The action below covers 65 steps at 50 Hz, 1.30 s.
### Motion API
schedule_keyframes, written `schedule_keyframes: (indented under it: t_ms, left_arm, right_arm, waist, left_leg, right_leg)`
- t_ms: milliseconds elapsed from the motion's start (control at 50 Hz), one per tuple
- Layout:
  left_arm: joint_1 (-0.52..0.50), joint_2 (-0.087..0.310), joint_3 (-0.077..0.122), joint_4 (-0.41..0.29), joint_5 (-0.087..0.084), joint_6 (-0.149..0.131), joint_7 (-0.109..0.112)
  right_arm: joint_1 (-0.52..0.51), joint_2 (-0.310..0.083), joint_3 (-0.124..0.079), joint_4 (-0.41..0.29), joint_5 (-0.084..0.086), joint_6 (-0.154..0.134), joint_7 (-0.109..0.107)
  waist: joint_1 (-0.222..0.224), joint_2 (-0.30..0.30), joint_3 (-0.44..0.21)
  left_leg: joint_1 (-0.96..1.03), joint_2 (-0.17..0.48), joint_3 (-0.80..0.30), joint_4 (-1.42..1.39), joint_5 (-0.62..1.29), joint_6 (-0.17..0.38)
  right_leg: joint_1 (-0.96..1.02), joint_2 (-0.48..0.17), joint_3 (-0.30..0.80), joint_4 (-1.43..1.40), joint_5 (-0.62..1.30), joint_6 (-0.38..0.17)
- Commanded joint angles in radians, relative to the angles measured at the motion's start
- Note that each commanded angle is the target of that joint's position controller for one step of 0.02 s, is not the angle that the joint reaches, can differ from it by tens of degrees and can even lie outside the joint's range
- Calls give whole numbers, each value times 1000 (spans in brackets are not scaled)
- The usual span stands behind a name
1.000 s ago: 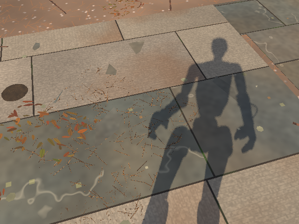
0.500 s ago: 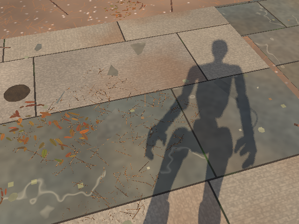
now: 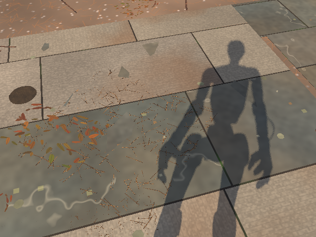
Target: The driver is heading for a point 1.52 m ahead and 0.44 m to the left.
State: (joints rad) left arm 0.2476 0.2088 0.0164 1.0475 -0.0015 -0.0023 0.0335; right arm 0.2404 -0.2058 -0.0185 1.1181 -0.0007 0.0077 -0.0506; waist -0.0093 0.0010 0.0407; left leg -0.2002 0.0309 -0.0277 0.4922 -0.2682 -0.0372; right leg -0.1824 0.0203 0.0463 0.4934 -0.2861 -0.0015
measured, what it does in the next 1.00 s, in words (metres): stands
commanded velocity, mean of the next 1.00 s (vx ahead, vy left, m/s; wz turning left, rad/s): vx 0.08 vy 0.00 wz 0.00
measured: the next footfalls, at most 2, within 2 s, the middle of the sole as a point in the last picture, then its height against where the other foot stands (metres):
right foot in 1.44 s outside the picture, level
left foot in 1.92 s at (162, 159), level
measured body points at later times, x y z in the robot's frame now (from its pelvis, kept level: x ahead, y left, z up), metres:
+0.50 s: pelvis +0.00 +0.01 +0.00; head +0.01 +0.01 +0.45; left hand +0.00 +0.24 -0.16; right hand -0.01 -0.23 -0.16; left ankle +0.00 +0.14 -0.74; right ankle -0.01 -0.12 -0.74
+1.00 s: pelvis +0.03 +0.01 -0.01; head +0.03 +0.01 +0.44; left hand +0.01 +0.25 -0.16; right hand +0.01 -0.23 -0.16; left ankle +0.00 +0.14 -0.73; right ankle -0.01 -0.12 -0.74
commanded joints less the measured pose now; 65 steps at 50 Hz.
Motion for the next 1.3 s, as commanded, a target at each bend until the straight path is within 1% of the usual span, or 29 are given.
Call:
schedule_keyframes:
  t_ms: [20,340,780,800,820,840,860,880,900,920,940,960,980,1000,1020,1040,1060,1080,1100,1120,1140,1160,1180,1200,1220,1240,1260,1280,1300]
  left_arm:
    - [41,97,16,-14,0,-6,3]
    - [74,73,9,24,-2,-3,7]
    - [113,49,5,43,-3,-3,11]
    - [148,40,5,59,-6,0,14]
    - [158,70,16,56,-18,1,16]
    - [155,88,22,42,-23,-6,15]
    - [144,79,21,22,-28,-25,12]
    - [122,67,19,0,-32,-48,8]
    - [118,69,22,-9,-30,-67,4]
    - [118,70,24,-19,-27,-81,-1]
    - [120,67,24,-31,-27,-93,-6]
    - [128,69,24,-40,-31,-102,-9]
    - [144,83,28,-46,-36,-110,-10]
    - [170,109,34,-49,-41,-117,-11]
    - [167,149,55,-43,31,-84,-32]
    - [138,155,64,-64,34,-70,-37]
    - [101,155,69,-81,26,-65,-39]
    - [22,149,71,-109,21,-65,-39]
    - [-113,114,64,-166,13,-78,-42]
    - [-195,61,53,-225,17,-102,-53]
    - [-251,96,57,-234,57,-111,-59]
    - [-269,77,54,-240,53,-117,-69]
    - [-268,61,49,-247,44,-123,-82]
    - [-273,47,45,-262,43,-119,-93]
    - [-279,39,40,-279,45,-107,-99]
    - [-296,38,35,-299,43,-94,-103]
    - [-325,43,30,-325,42,-82,-107]
    - [-358,45,23,-352,42,-74,-111]
    - [-372,36,13,-368,41,-69,-118]
  right_arm:
    - [54,-98,-14,-18,0,-6,-3]
    - [106,-73,-8,-21,2,-10,-3]
    - [151,-50,-6,-31,4,-14,-3]
    - [185,-41,-6,-14,6,-11,-5]
    - [195,-69,-17,-16,18,-10,-7]
    - [190,-88,-23,-30,23,-17,-6]
    - [179,-80,-22,-50,28,-35,-3]
    - [156,-66,-20,-73,31,-58,2]
    - [149,-66,-23,-85,29,-77,7]
    - [143,-64,-25,-98,26,-93,13]
    - [128,-55,-23,-117,26,-106,19]
    - [107,-45,-20,-138,30,-117,23]
    - [81,-36,-17,-161,34,-130,26]
    - [52,-24,-13,-185,38,-142,29]
    - [5,-39,-20,-218,-43,-111,68]
    - [-7,-44,-26,-241,-49,-103,80]
    - [42,-42,-28,-235,-42,-106,84]
    - [167,-43,-33,-199,-32,-113,84]
    - [377,-94,-52,-129,-29,-122,76]
    - [572,-206,-90,-60,-34,-121,62]
    - [568,-161,-78,-70,-38,-114,54]
    - [489,-145,-71,-98,-52,-109,50]
    - [442,-137,-68,-113,-59,-106,49]
    - [416,-125,-61,-117,-58,-108,47]
    - [379,-102,-53,-123,-51,-117,47]
    - [348,-88,-47,-128,-41,-126,46]
    - [321,-86,-45,-134,-34,-135,43]
    - [282,-89,-45,-140,-28,-140,40]
    - [237,-95,-46,-148,-24,-142,40]
  waist:
    - [1,1,12]
    - [6,3,23]
    - [8,3,34]
    - [8,1,-18]
    - [9,0,16]
    - [10,1,87]
    - [9,1,140]
    - [9,-2,152]
    - [10,-5,131]
    - [13,-8,111]
    - [18,-15,101]
    - [25,-31,96]
    - [35,-59,94]
    - [46,-102,92]
    - [47,-173,39]
    - [34,-175,66]
    - [1,-147,67]
    - [-68,-94,62]
    - [-167,90,45]
    - [-227,393,37]
    - [-217,245,67]
    - [-179,113,79]
    - [-150,59,55]
    - [-119,54,54]
    - [-87,65,67]
    - [-63,84,84]
    - [-43,100,110]
    - [-22,101,135]
    - [-2,98,147]
  left_leg:
    - [0,-7,16,-70,129,16]
    - [-14,-13,17,-69,119,24]
    - [-28,-17,15,-68,107,32]
    - [-9,-43,41,-59,-110,42]
    - [-55,-54,39,-42,-399,66]
    - [-128,-26,-5,-48,-573,93]
    - [-169,10,-53,-53,-589,113]
    - [-176,30,-76,-56,-492,119]
    - [-170,39,-82,-53,-412,122]
    - [-173,36,-80,-45,-373,124]
    - [-185,24,-72,-37,-355,125]
    - [-204,9,-57,-25,-332,123]
    - [-232,-4,-34,4,-294,119]
    - [-273,-15,-3,57,-240,115]
    - [-295,-15,30,106,-209,120]
    - [-283,-22,75,117,-133,123]
    - [-188,-22,78,64,-122,134]
    - [-4,-14,49,-15,-145,148]
    - [284,67,-141,-139,-240,192]
    - [564,261,-507,-297,-311,269]
    - [576,330,-626,-293,-267,293]
    - [557,317,-562,-274,-239,288]
    - [535,302,-513,-290,-234,285]
    - [498,291,-464,-323,-235,281]
    - [445,264,-404,-360,-204,265]
    - [382,234,-338,-402,-151,249]
    - [313,211,-272,-446,-66,237]
    - [231,186,-203,-481,9,225]
    - [135,157,-131,-511,71,211]
  right_leg:
    - [-43,-21,11,-95,151,-17]
    - [-54,-18,2,-90,136,-11]
    - [-66,-18,-6,-83,121,-4]
    - [-50,6,-30,-76,-97,-14]
    - [-98,17,-29,-58,-390,-39]
    - [-174,-11,10,-61,-562,-66]
    - [-215,-49,57,-66,-577,-85]
    - [-216,-72,79,-72,-482,-91]
    - [-200,-84,88,-74,-406,-96]
    - [-187,-88,97,-76,-376,-103]
    - [-173,-89,110,-90,-376,-112]
    - [-150,-97,133,-117,-385,-125]
    - [-113,-120,175,-153,-402,-144]
    - [-65,-162,243,-200,-431,-171]
    - [-2,-212,337,-248,-512,-206]
    - [-19,-247,364,-257,-487,-219]
    - [-89,-242,341,-229,-449,-217]
    - [-221,-194,258,-153,-384,-192]
    - [-462,-83,93,67,-214,-136]
    - [-767,26,-113,442,-81,-88]
    - [-919,-12,-51,596,-147,-109]
    - [-959,-61,-24,677,-89,-118]
    - [-957,-84,-22,713,-46,-122]
    - [-950,-104,-24,724,-42,-120]
    - [-933,-119,-29,718,-35,-111]
    - [-894,-120,-45,687,-20,-100]
    - [-849,-117,-67,632,5,-89]
    - [-773,-113,-81,531,42,-79]
    - [-639,-103,-98,397,105,-75]
Velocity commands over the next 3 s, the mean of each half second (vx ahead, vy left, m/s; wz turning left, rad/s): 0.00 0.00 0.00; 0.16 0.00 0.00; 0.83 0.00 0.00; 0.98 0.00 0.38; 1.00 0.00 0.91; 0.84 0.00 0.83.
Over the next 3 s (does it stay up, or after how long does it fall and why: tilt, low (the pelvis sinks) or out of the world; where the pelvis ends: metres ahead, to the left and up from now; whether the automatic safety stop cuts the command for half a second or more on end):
stays up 1.51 0.36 -0.01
